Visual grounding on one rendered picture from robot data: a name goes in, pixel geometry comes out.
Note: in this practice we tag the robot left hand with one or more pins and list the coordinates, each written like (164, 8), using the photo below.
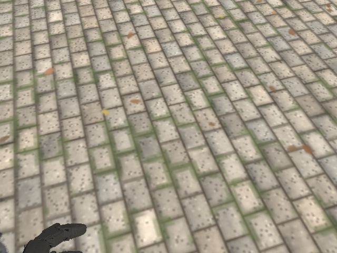
(53, 236)

